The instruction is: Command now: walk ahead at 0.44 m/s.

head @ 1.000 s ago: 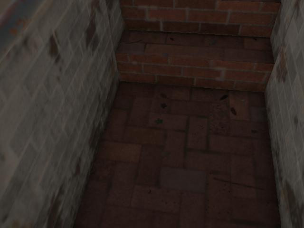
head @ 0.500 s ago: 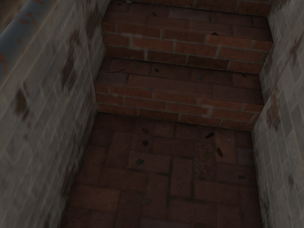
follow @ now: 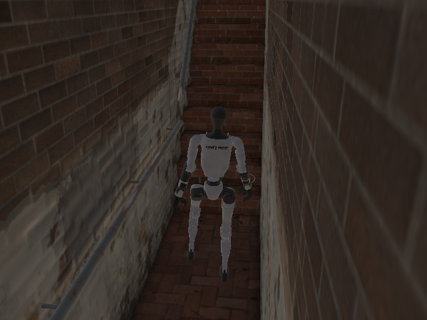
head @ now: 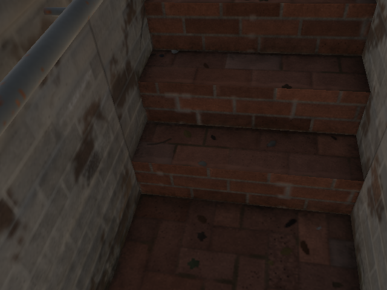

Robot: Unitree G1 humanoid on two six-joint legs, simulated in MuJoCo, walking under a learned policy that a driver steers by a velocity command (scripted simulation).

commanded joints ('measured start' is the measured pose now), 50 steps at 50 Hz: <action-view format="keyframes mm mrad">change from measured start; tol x64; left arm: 1 89 125 21 -14 -1 -10 15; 50 -207 99 -16 -71 44 -18 -20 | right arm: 1 -74 -13 -2 -63 3 -1 6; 50 161 -32 30 83 -38 12 -25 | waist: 1 -11 -140 166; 50 -97 -153 -14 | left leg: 1 -284 27 -9 -18 85 -20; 14 397 -155 166 -558 117 72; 17 1092 350 -684 -683 405 372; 40 658 134 48 -611 831 74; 43 113 -155 -100 245 -440 -41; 50 144 12 -22 163 -207 -31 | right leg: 1 80 -243 252 -191 225 -82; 14 52 -254 25 135 1231 -101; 17 -468 85 275 1065 -323 18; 19 -702 -21 250 1192 -228 55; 37 -495 -59 -9 305 319 56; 43 460 -440 625 102 744 -337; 50 -219 -304 215 -55 780 -204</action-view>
